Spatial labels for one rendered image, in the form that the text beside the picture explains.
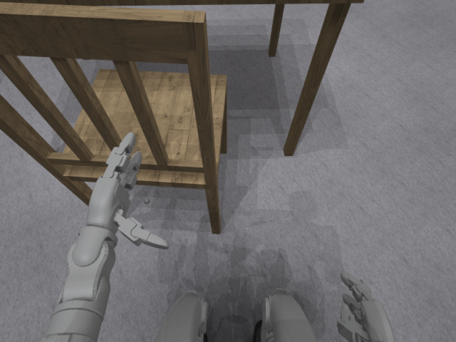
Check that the robot left thigh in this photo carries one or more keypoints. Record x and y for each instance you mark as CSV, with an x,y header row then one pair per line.
x,y
186,319

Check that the robot thigh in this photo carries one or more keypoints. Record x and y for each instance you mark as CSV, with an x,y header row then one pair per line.
x,y
186,319
282,315

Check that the chair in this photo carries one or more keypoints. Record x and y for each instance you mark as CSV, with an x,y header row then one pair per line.
x,y
179,119

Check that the robot left forearm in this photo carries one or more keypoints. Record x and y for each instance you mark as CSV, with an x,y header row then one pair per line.
x,y
80,309

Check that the robot right thigh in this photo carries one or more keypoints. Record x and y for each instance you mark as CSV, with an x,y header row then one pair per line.
x,y
282,315

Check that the left robot hand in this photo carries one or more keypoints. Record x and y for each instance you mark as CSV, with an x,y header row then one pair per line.
x,y
111,191

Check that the right robot hand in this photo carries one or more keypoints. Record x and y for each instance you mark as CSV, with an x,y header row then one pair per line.
x,y
372,323

